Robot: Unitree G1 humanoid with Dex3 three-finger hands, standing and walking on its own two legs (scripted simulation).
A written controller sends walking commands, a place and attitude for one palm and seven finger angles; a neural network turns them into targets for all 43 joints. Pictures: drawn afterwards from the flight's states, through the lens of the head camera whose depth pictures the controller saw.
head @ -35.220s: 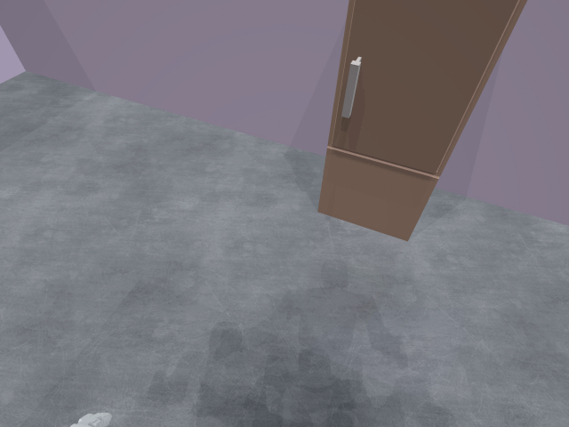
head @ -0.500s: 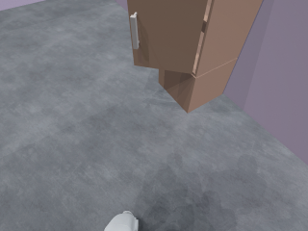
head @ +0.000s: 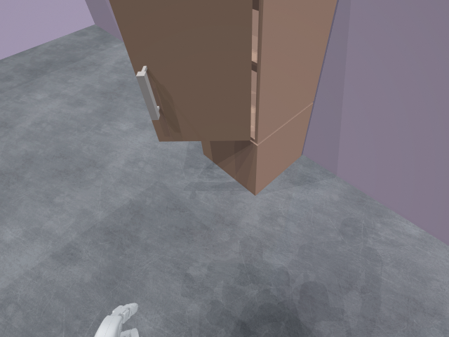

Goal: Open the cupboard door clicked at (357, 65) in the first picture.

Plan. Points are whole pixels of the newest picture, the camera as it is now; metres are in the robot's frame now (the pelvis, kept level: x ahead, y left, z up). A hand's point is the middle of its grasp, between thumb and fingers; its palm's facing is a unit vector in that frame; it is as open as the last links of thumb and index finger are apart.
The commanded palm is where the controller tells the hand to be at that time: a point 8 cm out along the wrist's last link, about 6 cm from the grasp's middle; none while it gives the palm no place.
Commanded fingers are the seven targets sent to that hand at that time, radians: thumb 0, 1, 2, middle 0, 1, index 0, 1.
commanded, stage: take the last steps up to it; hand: left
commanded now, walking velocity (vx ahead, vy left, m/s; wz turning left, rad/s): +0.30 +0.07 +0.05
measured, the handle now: (150, 93) +0.86 +0.29 -0.07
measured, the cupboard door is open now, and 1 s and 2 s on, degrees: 44 44 44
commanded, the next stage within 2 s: come to a stop and stand still in 0.54 s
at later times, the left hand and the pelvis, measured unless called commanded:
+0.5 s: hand out of the picture +0.08 +0.21 -0.18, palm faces +0.15 -0.98 -0.15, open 7.4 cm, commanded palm none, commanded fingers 0.00 0.90 0.90 -0.20 -0.30 -0.20 -0.30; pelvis +0.18 +0.05 -0.01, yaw +2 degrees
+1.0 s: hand (142, 246) +0.35 +0.23 -0.16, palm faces +0.03 -0.98 -0.21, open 7.4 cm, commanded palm none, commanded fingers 0.00 0.90 0.90 -0.20 -0.30 -0.20 -0.30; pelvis +0.27 +0.06 +0.01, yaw +1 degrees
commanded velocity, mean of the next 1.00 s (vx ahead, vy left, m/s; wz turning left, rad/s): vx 0.05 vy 0.05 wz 0.00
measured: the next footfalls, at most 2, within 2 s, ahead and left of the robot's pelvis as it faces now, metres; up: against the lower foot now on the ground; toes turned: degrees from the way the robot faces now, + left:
left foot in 0.46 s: +0.35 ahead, +0.18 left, +0.00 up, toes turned +3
right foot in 0.80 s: +0.33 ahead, -0.06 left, +0.00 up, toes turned -4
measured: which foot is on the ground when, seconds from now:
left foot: up 0.00-0.44, down 0.46-1.00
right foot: down 0.00-0.46, up 0.48-0.78, down 0.80-1.00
